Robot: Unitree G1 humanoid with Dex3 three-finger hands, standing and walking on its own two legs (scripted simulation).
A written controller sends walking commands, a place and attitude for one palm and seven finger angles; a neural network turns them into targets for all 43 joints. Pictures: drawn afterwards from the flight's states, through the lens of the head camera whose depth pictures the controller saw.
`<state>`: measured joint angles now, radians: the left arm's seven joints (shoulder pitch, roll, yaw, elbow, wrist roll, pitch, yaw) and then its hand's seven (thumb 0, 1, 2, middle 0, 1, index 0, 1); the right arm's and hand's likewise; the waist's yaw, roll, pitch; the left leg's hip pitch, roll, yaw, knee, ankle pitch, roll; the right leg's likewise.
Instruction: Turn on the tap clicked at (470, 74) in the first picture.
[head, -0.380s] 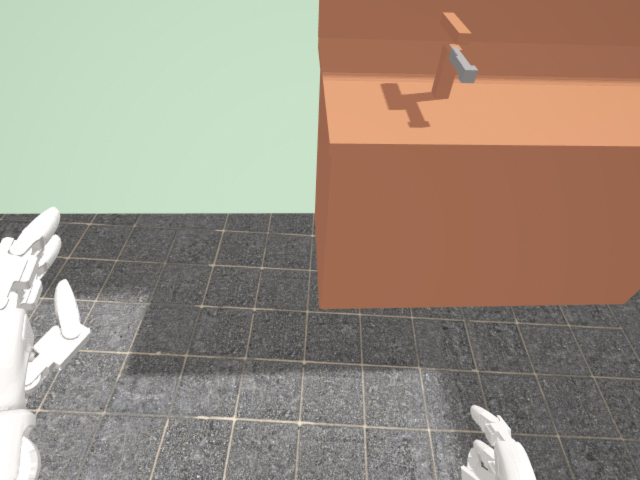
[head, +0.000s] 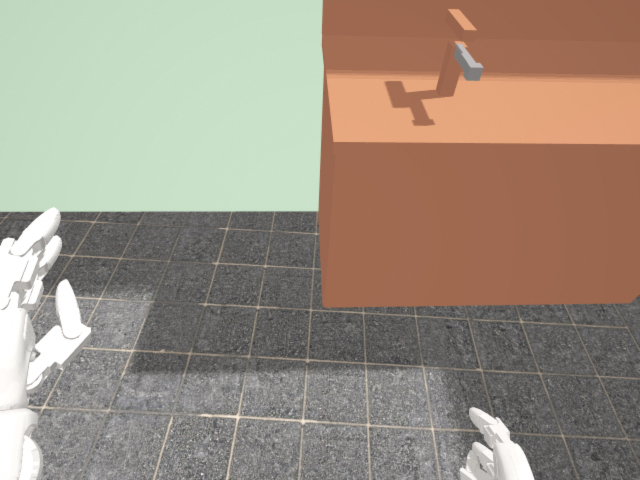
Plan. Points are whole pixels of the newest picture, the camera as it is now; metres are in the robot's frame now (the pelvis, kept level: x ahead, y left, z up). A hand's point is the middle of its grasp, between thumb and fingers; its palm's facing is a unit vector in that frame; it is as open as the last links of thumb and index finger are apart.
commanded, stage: look at it before walking up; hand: left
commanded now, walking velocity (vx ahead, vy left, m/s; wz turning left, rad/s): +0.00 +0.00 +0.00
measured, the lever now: (473, 71) +0.88 -0.26 +0.13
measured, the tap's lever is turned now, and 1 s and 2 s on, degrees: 0 0 0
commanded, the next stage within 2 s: walk to a spot facing it in 0.02 s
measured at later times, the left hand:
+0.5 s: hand (148, 317) +0.23 +0.19 +0.15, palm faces +0.31 -0.87 -0.39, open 7.4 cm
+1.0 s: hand (258, 310) +0.24 +0.09 +0.16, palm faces +0.01 -0.90 -0.43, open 7.4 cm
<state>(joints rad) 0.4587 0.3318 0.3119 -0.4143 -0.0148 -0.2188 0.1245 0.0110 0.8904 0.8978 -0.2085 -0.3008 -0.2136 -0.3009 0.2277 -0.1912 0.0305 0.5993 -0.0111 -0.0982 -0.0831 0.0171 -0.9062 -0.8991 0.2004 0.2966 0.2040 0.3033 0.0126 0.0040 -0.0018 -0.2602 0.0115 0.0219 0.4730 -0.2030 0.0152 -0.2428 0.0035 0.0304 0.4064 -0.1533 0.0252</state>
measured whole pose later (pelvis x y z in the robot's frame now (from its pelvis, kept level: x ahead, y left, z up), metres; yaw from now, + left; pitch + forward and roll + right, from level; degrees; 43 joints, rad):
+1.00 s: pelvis -0.05 -0.04 -0.02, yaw -27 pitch -1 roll +0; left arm 0.46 0.35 0.35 -0.47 -0.03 -0.20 0.12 0.01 0.89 0.90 -0.21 -0.30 -0.21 -0.30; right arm 0.24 -0.18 0.02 0.52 0.00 -0.06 -0.02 0.02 -0.91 -0.90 0.20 0.30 0.20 0.30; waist 0.04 0.03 0.03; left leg -0.22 0.17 0.18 0.62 -0.36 -0.07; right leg -0.43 0.01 -0.05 0.79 -0.37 0.05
